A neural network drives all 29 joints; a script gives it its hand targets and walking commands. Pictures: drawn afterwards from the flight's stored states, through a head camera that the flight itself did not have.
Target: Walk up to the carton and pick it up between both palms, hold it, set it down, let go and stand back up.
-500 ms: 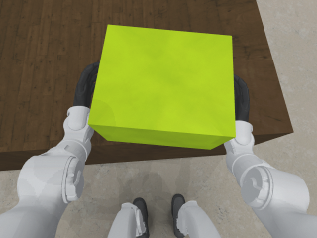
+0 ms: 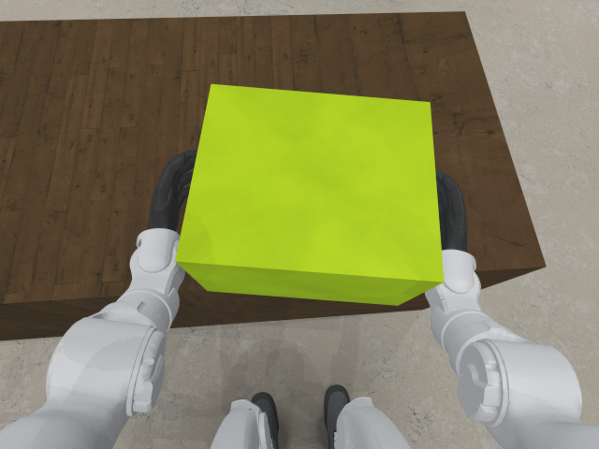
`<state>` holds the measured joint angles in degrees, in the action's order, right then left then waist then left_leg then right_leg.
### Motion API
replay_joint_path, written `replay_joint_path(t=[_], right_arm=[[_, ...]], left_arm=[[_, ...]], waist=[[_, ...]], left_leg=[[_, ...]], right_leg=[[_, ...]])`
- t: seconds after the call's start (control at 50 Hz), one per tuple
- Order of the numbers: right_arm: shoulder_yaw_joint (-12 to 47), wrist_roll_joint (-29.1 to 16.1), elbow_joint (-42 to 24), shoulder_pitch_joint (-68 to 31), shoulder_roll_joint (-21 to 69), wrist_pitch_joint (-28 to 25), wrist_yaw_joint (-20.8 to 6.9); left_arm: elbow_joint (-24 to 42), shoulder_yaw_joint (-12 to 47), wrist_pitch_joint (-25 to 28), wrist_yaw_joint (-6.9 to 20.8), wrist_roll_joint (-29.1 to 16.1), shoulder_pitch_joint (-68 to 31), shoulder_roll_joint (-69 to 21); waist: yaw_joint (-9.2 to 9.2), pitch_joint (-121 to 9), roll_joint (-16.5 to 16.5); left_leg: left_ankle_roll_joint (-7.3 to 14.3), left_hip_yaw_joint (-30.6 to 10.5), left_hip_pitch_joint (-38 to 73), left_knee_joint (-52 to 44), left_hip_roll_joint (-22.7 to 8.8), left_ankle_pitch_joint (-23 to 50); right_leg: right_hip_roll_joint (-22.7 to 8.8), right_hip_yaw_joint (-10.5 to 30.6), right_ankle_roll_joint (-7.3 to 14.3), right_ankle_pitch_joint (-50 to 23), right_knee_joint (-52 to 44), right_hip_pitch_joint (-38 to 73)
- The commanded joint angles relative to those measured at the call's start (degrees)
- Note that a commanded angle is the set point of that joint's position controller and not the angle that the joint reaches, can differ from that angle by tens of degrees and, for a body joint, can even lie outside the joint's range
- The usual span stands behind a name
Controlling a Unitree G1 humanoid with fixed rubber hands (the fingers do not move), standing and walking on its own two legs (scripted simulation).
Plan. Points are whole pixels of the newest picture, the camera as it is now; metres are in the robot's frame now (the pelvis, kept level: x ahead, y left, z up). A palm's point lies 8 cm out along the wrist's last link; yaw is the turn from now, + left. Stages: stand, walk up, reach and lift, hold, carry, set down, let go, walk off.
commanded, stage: reach and lift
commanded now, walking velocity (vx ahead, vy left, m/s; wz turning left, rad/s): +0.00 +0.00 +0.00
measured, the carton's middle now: (311, 202) +0.45 -0.02 -0.06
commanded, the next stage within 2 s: none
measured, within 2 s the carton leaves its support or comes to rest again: leaves its support in 0.12 s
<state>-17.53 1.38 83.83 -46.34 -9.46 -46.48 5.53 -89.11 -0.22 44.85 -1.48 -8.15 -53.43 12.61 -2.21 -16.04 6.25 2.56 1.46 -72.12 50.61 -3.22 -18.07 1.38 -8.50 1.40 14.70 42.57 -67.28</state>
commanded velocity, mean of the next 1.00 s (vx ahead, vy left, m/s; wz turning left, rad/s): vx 0.00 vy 0.00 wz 0.00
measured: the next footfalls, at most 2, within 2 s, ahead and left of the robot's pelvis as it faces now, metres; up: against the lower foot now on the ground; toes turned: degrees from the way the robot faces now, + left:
none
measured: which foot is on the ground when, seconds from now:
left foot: down 0.00-1.00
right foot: down 0.00-1.00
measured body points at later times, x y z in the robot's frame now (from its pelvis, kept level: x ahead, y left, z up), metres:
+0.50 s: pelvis -0.01 +0.01 +0.02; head +0.08 +0.00 +0.46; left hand +0.39 +0.19 +0.01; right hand +0.37 -0.20 +0.00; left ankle +0.02 +0.08 -0.67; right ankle +0.02 -0.11 -0.67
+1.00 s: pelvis +0.01 +0.00 +0.06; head +0.02 -0.01 +0.51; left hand +0.41 +0.18 +0.13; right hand +0.39 -0.20 +0.12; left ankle +0.02 +0.08 -0.67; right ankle +0.02 -0.11 -0.67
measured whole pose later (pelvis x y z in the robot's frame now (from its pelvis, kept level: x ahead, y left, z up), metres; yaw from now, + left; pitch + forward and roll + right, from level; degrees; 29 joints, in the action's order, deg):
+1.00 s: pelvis +0.01 +0.00 +0.06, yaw +4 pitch +14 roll -1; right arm -6.4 -9.4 51.0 -32.1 -9.2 -4.9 6.2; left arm -67.5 6.0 14.9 -3.5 -16.2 -39.9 12.2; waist -4.5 -15.0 4.3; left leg 2.9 2.9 -31.3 27.5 1.0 -10.8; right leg -1.0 -6.6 0.5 10.0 24.7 -29.0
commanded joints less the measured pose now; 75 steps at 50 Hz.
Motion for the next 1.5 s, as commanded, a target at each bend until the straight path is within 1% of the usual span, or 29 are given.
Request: replay_joint_path(t=[0.0, 0.08, 0.14, 0.22, 0.28, 0.38, 0.44, 0.5, 0.58, 0.62, 0.68, 0.76, 0.8, 0.86, 0.96, 1.02, 1.04, 1.12, 1.22, 1.26, 1.32, 1.4, 1.48], right_arm=[[16.9, 8.64, -4.26, -23.36, 32.6, 2.71, -9.34], [19.8, 6.61, -9.63, -24.1, 34.28, 4.62, -9.91], [22.0, 5.08, -14.09, -24.74, 35.51, 6.32, -10.52], [24.9, 2.99, -20.77, -25.29, 37.27, 8.91, -11.53], [26.78, 1.77, -26.39, -25.82, 38.32, 11.28, -12.26], [29.4, 0.36, -34.42, -24.9, 40.2, 16.36, -12.82], [30.61, -0.43, -37.55, -24.55, 40.69, 20.09, -12.8], [31.85, -1.58, -40.4, -24.8, 40.61, 24.01, -12.63], [33.27, -3.3, -43.99, -25.87, 40.87, 29.23, -12.0], [33.9, -3.97, -45.41, -26.71, 41.23, 31.4, -11.63], [34.86, -5.22, -46.72, -27.69, 41.83, 34.22, -11.04], [34.3, -6.35, -44.92, -28.14, 42.0, 37.09, -9.96], [33.98, -6.89, -44.17, -28.13, 42.0, 37.99, -9.4], [34.37, -8.18, -44.83, -28.53, 42.34, 38.74, -8.83], [35.77, -10.43, -48.87, -27.86, 41.95, 40.06, -7.89], [37.27, -11.9, -53.17, -26.35, 41.4, 41.38, -7.35], [37.53, -12.22, -54.72, -25.64, 40.99, 41.99, -7.16], [39.0, -13.51, -61.64, -22.55, 39.43, 44.92, -6.43], [40.18, -14.27, -71.61, -20.62, 36.98, 48.52, -6.06], [40.17, -14.14, -74.46, -19.71, 36.07, 50.03, -6.1], [39.76, -13.82, -77.18, -19.23, 34.46, 51.96, -6.42], [39.04, -13.44, -79.83, -18.91, 32.37, 53.52, -7.18], [37.66, -13.15, -80.65, -18.71, 30.24, 54.36, -8.0]], left_arm=[[6.96, 13.57, -0.86, 8.45, 8.16, -18.93, -33.52], [11.73, 16.32, -1.39, 7.84, 5.99, -19.97, -36.06], [15.78, 18.05, -1.9, 7.2, 4.24, -20.7, -37.82], [23.54, 20.8, -2.84, 5.96, 1.8, -21.72, -40.34], [29.36, 23.22, -4.01, 4.98, -0.35, -22.54, -41.94], [38.27, 26.87, -6.36, 3.78, -3.34, -24.84, -43.19], [40.98, 28.09, -8.32, 3.43, -4.49, -26.54, -43.37], [41.8, 28.73, -10.79, 3.26, -5.54, -27.48, -43.26], [41.52, 27.29, -14.04, 3.48, -6.5, -28.56, -42.13], [40.97, 26.21, -15.43, 3.69, -6.87, -29.08, -41.68], [40.26, 24.13, -17.27, 4.11, -7.03, -29.67, -40.97], [39.17, 20.91, -19.59, 4.96, -6.23, -30.96, -39.5], [39.4, 19.39, -20.76, 5.42, -5.61, -31.25, -38.84], [40.84, 18.18, -22.4, 6.16, -4.91, -31.24, -38.99], [46.54, 18.35, -25.67, 6.82, -4.13, -30.47, -40.02], [51.38, 19.07, -28.81, 7.18, -3.67, -28.18, -40.7], [52.94, 19.54, -30.04, 7.33, -3.49, -27.27, -40.94], [60.2, 20.15, -35.64, 7.75, -2.54, -22.76, -40.95], [69.28, 20.64, -43.09, 8.18, -1.58, -17.81, -40.38], [72.1, 20.42, -45.82, 8.36, -0.93, -16.26, -39.83], [75.05, 18.83, -49.87, 8.81, 0.85, -13.72, -38.87], [78.47, 17.07, -54.72, 9.37, 2.94, -10.18, -38.1], [81.44, 15.76, -58.87, 9.84, 4.86, -7.46, -37.45]], waist=[[-3.81, -49.48, 1.77], [-4.07, -50.96, 2.91], [-4.05, -50.92, 3.03], [-3.75, -50.93, 3.53], [-3.81, -50.37, 3.09], [-4.59, -47.49, 1.41], [-5.0, -44.57, 0.75], [-5.44, -41.66, -0.48], [-4.96, -38.15, -2.9], [-4.55, -36.6, -4.18], [-3.74, -34.06, -5.66], [-3.56, -29.67, -6.34], [-3.49, -28.46, -6.3], [-3.29, -27.7, -5.82], [-3.52, -27.19, -4.82], [-3.46, -26.69, -4.61], [-3.7, -26.43, -4.45], [-3.47, -24.49, -4.55], [-2.63, -23.09, -5.01], [-2.43, -21.6, -5.3], [-1.3, -19.23, -5.78], [-0.22, -17.5, -6.29], [0.09, -15.65, -6.21]], left_leg=[[-6.82, -4.1, 41.01, 1.19, 3.39, 37.37], [-7.46, -5.06, 43.52, 1.03, 3.32, 39.38], [-7.62, -5.65, 44.99, 0.19, 3.31, 39.31], [-7.9, -6.53, 46.67, -1.77, 3.1, 38.38], [-7.74, -7.11, 46.98, -3.63, 2.96, 35.82], [-6.79, -8.06, 45.29, -7.81, 2.96, 27.15], [-6.15, -8.58, 43.98, -10.68, 2.97, 21.03], [-5.5, -9.1, 43.5, -13.39, 2.93, 16.33], [-4.26, -9.09, 42.2, -17.27, 3.26, 10.99], [-3.76, -9.05, 42.13, -19.03, 3.44, 9.69], [-3.34, -8.77, 42.91, -21.29, 3.77, 9.7], [-3.1, -8.39, 44.99, -23.98, 4.1, 9.81], [-3.11, -8.19, 46.95, -24.91, 4.24, 11.25], [-3.43, -7.92, 50.48, -25.59, 4.43, 15.56], [-4.5, -7.88, 57.45, -26.32, 4.49, 24.02], [-4.96, -7.85, 61.31, -26.52, 4.5, 28.81], [-5.18, -7.89, 62.52, -26.74, 4.49, 29.92], [-5.65, -7.76, 66.18, -27.29, 4.5, 33.64], [-5.8, -7.31, 69.11, -27.96, 4.57, 34.98], [-5.75, -6.97, 69.57, -28.46, 4.73, 34.74], [-5.3, -6.22, 69.42, -29.66, 4.85, 32.54], [-5.14, -5.27, 70.03, -30.53, 4.86, 32.06], [-5.37, -4.44, 71.34, -31.0, 4.71, 32.19]], right_leg=[[3.62, 4.4, -2.12, -32.17, -0.74, 29.13], [4.11, 4.32, -2.08, -31.19, -0.74, 29.33], [4.44, 4.32, -2.12, -29.0, -1.13, 29.64], [4.73, 4.57, -1.85, -24.95, -1.97, 29.92], [4.73, 4.82, -1.65, -21.51, -2.8, 30.53], [4.13, 5.64, -1.46, -15.28, -4.22, 32.74], [3.47, 6.11, -1.23, -11.68, -5.38, 34.47], [2.77, 6.66, -1.11, -9.48, -6.85, 36.71], [1.6, 7.77, -1.28, -8.44, -9.05, 42.03], [1.02, 8.3, -1.34, -8.77, -10.28, 44.79], [0.27, 9.17, -1.42, -10.36, -12.18, 48.76], [-0.62, 9.9, -1.49, -12.26, -14.57, 52.46], [-0.89, 10.12, -1.48, -13.93, -15.73, 53.93], [-0.97, 10.24, -1.38, -17.51, -17.16, 56.16], [-0.55, 10.28, -1.29, -23.14, -19.4, 58.95], [-0.27, 10.34, -1.3, -26.15, -20.62, 60.57], [-0.16, 10.32, -1.29, -26.85, -21.08, 60.96], [0.16, 10.29, -1.26, -29.49, -22.39, 62.96], [0.65, 9.93, -1.18, -30.8, -23.59, 64.62], [0.76, 9.86, -1.23, -31.09, -23.98, 65.13], [0.78, 9.69, -1.13, -30.18, -24.43, 66.36], [1.01, 9.25, -1.08, -29.99, -24.74, 67.76], [1.23, 8.55, -0.98, -29.26, -25.08, 68.3]])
